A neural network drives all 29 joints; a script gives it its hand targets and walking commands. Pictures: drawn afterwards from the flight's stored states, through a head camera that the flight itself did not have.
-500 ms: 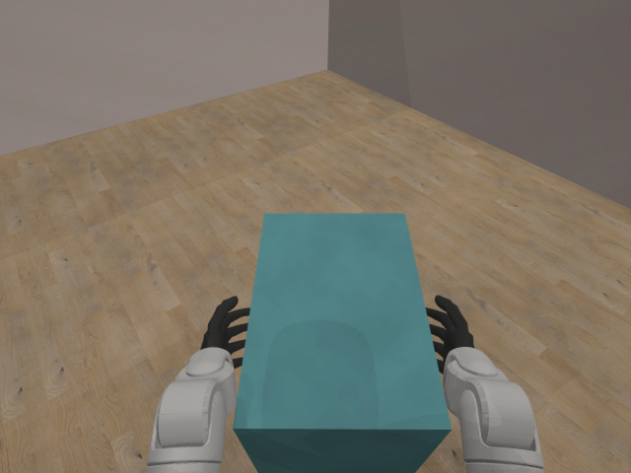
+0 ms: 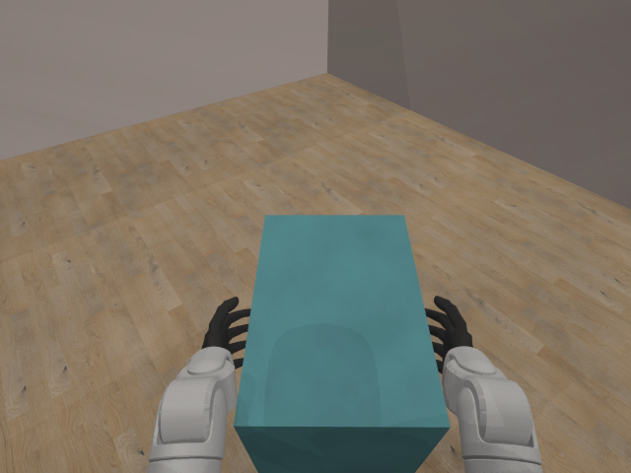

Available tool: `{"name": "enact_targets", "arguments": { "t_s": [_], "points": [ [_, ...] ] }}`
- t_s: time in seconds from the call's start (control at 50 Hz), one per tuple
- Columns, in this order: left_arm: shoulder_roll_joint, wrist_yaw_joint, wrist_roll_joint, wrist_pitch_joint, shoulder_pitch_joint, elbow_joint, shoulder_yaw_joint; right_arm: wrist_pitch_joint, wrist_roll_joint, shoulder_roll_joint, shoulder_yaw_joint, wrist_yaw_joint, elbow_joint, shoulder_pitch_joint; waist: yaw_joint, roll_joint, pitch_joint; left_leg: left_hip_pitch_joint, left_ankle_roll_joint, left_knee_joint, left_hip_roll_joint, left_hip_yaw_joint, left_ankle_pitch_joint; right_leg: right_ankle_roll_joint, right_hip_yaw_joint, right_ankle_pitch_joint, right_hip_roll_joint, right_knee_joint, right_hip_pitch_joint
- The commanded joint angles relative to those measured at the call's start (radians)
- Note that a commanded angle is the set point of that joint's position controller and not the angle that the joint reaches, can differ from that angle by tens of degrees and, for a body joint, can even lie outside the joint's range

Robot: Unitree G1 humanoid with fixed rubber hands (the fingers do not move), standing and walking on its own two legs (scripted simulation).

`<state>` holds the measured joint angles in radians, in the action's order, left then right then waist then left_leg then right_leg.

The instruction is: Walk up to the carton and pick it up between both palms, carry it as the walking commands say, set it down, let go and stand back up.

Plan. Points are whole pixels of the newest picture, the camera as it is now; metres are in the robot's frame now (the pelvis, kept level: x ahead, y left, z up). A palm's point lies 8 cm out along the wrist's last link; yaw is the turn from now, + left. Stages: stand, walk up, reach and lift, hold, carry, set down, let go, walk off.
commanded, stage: carry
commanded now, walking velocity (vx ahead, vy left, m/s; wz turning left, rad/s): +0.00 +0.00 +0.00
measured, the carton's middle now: (334, 348) +0.32 +0.00 +0.00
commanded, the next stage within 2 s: none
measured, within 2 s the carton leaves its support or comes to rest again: neither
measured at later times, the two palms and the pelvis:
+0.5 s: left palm (228, 371) +0.24 +0.12 +0.07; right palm (490, 394) +0.22 -0.17 +0.07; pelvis -0.01 +0.00 -0.02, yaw -5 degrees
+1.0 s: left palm (317, 381) +0.23 +0.02 +0.08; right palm out of the picture +0.12 -0.24 +0.07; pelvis -0.06 -0.02 -0.02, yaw -22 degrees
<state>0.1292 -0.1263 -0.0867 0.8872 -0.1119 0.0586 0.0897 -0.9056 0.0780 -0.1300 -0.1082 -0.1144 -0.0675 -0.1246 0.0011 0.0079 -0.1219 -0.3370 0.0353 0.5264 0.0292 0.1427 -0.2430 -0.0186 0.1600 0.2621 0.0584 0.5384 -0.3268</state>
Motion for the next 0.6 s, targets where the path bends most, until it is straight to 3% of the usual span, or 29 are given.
{"name": "enact_targets", "arguments": {
  "t_s": [0.0, 0.02, 0.08, 0.12, 0.16, 0.2, 0.22, 0.24, 0.26, 0.28, 0.3, 0.32, 0.34, 0.36, 0.4, 0.42, 0.44, 0.46, 0.5, 0.52, 0.54, 0.56, 0.58],
  "points": [
    [0.714, 0.109, 0.161, -0.042, -0.441, 0.16, -0.464, 0.051, -0.162, -0.709, 0.486, 0.1, -0.171, -0.447, 0.001, -0.046, -0.244, 0.123, 0.024, -0.077, 0.117, -0.136, 0.204, -0.014, -0.12, -0.162, 0.11, -0.081, 0.088],
    [0.741, 0.111, 0.165, -0.039, -0.419, 0.134, -0.461, 0.054, -0.167, -0.721, 0.493, 0.097, -0.185, -0.467, 0.0, -0.007, -0.238, 0.12, 0.023, -0.078, 0.119, -0.136, 0.177, -0.016, -0.122, -0.131, 0.1, -0.088, 0.078],
    [0.748, 0.109, 0.172, -0.04, -0.443, 0.188, -0.479, 0.047, -0.183, -0.747, 0.52, 0.1, -0.204, -0.465, 0.001, -0.002, -0.225, 0.101, 0.028, -0.086, 0.118, -0.137, 0.157, -0.02, -0.131, -0.133, 0.11, -0.101, 0.078],
    [0.683, 0.113, 0.124, -0.036, -0.398, 0.054, -0.422, 0.046, -0.122, -0.672, 0.454, 0.1, -0.079, -0.411, -0.002, -0.005, -0.213, 0.092, 0.023, -0.09, 0.116, -0.14, 0.137, -0.017, -0.128, -0.127, 0.11, -0.102, 0.081],
    [0.731, 0.117, 0.167, -0.041, -0.43, 0.159, -0.47, 0.052, -0.16, -0.717, 0.496, 0.101, -0.179, -0.445, -0.002, -0.02, -0.204, 0.102, 0.021, -0.097, 0.116, -0.134, 0.09, -0.022, -0.14, -0.094, 0.119, -0.118, 0.063],
    [0.717, 0.113, 0.167, -0.043, -0.446, 0.158, -0.448, 0.051, -0.168, -0.729, 0.487, 0.099, -0.154, -0.473, -0.004, 0.001, -0.227, 0.11, 0.014, -0.086, 0.129, -0.127, 0.125, -0.013, -0.131, -0.112, 0.113, -0.093, 0.067],
    [0.74, 0.101, 0.213, -0.036, -0.466, 0.288, -0.495, 0.041, -0.207, -0.756, 0.523, 0.09, -0.26, -0.456, -0.003, -0.002, -0.241, 0.111, 0.009, -0.072, 0.136, -0.123, 0.146, -0.015, -0.143, -0.156, 0.119, -0.088, 0.075],
    [0.802, 0.099, 0.241, -0.011, -0.451, 0.342, -0.54, 0.024, -0.249, -0.81, 0.589, 0.085, -0.374, -0.507, -0.006, 0.019, -0.245, 0.123, 0.007, -0.055, 0.14, -0.108, 0.165, -0.015, -0.147, -0.195, 0.115, -0.07, 0.064],
    [0.865, 0.088, 0.306, 0.043, -0.41, 0.493, -0.636, -0.032, -0.296, -0.877, 0.67, 0.071, -0.482, -0.416, -0.004, -0.002, -0.248, 0.122, 0.003, -0.033, 0.145, -0.09, 0.184, -0.012, -0.146, -0.212, 0.115, -0.047, 0.054],
    [0.86, 0.083, 0.293, 0.095, -0.347, 0.441, -0.635, -0.078, -0.277, -0.86, 0.669, 0.062, -0.458, -0.362, -0.002, 0.016, -0.253, 0.109, 0.004, -0.004, 0.144, -0.077, 0.206, -0.008, -0.152, -0.265, 0.114, -0.028, 0.051],
    [0.821, 0.078, 0.287, 0.138, -0.282, 0.448, -0.64, -0.116, -0.269, -0.83, 0.661, 0.055, -0.446, -0.279, -0.002, -0.03, -0.269, 0.106, 0.008, 0.006, 0.157, -0.075, 0.221, -0.015, -0.159, -0.268, 0.115, 0.013, 0.051],
    [0.8, 0.078, 0.284, 0.166, -0.243, 0.447, -0.636, -0.144, -0.268, -0.812, 0.668, 0.053, -0.445, -0.24, -0.002, -0.025, -0.297, 0.109, 0.0, 0.03, 0.178, -0.069, 0.306, -0.008, -0.138, -0.299, 0.109, 0.059, 0.058],
    [0.789, 0.079, 0.282, 0.186, -0.236, 0.466, -0.629, -0.165, -0.28, -0.812, 0.687, 0.054, -0.478, -0.269, -0.002, -0.006, -0.271, 0.118, 0.005, 0.05, 0.197, -0.077, 0.313, 0.0, -0.133, -0.268, 0.098, 0.075, 0.013],
    [0.778, 0.081, 0.297, 0.205, -0.257, 0.492, -0.652, -0.187, -0.262, -0.795, 0.666, 0.054, -0.463, -0.215, -0.005, -0.046, -0.27, 0.11, 0.011, 0.025, 0.214, -0.092, 0.286, 0.009, -0.139, -0.224, 0.094, 0.093, -0.019],
    [0.779, 0.085, 0.31, 0.238, -0.286, 0.516, -0.657, -0.219, -0.269, -0.797, 0.674, 0.057, -0.48, -0.231, 0.0, -0.06, -0.202, 0.064, 0.005, 0.034, 0.236, -0.086, 0.208, -0.003, -0.156, -0.109, 0.087, 0.082, -0.077],
    [0.785, 0.087, 0.308, 0.25, -0.282, 0.515, -0.643, -0.23, -0.283, -0.812, 0.689, 0.055, -0.496, -0.267, 0.001, -0.047, -0.184, 0.059, -0.006, 0.05, 0.232, -0.072, 0.171, -0.005, -0.167, -0.106, 0.089, 0.07, -0.098],
    [0.789, 0.089, 0.304, 0.262, -0.271, 0.496, -0.634, -0.237, -0.281, -0.805, 0.692, 0.053, -0.52, -0.284, 0.004, 0.016, -0.163, 0.01, -0.028, 0.083, 0.211, -0.05, 0.088, -0.022, -0.218, -0.14, 0.113, 0.025, -0.079],
    [0.803, 0.091, 0.314, 0.263, -0.299, 0.517, -0.643, -0.24, -0.287, -0.812, 0.695, 0.054, -0.551, -0.312, 0.002, 0.045, -0.132, -0.023, -0.042, 0.102, 0.176, -0.038, -0.01, -0.036, -0.27, -0.161, 0.135, -0.011, -0.085],
    [0.82, 0.092, 0.32, 0.266, -0.314, 0.531, -0.635, -0.246, -0.306, -0.85, 0.703, 0.057, -0.557, -0.328, 0.007, 0.168, -0.166, -0.087, -0.072, 0.206, 0.11, -0.005, -0.149, -0.095, -0.393, -0.235, 0.202, -0.097, -0.03],
    [0.818, 0.092, 0.317, 0.267, -0.318, 0.545, -0.63, -0.25, -0.318, -0.849, 0.707, 0.061, -0.572, -0.349, 0.008, 0.178, -0.161, -0.093, -0.081, 0.213, 0.065, 0.013, -0.175, -0.116, -0.424, -0.302, 0.218, -0.102, -0.026],
    [0.807, 0.088, 0.297, 0.271, -0.282, 0.526, -0.611, -0.253, -0.329, -0.849, 0.716, 0.061, -0.568, -0.372, 0.013, 0.193, -0.163, -0.089, -0.087, 0.237, 0.047, 0.01, -0.21, -0.122, -0.445, -0.273, 0.222, -0.133, -0.04],
    [0.829, 0.09, 0.307, 0.272, -0.29, 0.532, -0.625, -0.253, -0.328, -0.86, 0.706, 0.062, -0.568, -0.353, 0.013, 0.178, -0.174, -0.095, -0.085, 0.246, 0.05, -0.013, -0.219, -0.123, -0.437, -0.301, 0.216, -0.125, -0.024],
    [0.833, 0.091, 0.308, 0.269, -0.304, 0.548, -0.636, -0.249, -0.337, -0.873, 0.709, 0.066, -0.566, -0.355, 0.007, 0.134, -0.189, -0.025, -0.079, 0.176, 0.051, -0.008, -0.179, -0.106, -0.401, -0.243, 0.192, -0.111, -0.07]
  ]
}}
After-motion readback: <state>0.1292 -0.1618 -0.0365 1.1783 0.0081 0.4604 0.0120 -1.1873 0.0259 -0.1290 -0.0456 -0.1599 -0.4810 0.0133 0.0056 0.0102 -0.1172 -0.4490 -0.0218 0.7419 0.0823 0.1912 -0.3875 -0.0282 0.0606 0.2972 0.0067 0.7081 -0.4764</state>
